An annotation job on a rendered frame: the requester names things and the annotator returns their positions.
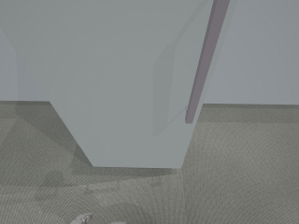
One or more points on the handle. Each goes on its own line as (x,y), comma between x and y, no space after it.
(213,30)

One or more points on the fridge door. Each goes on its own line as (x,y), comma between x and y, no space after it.
(119,73)

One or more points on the robot left hand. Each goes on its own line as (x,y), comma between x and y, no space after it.
(83,219)

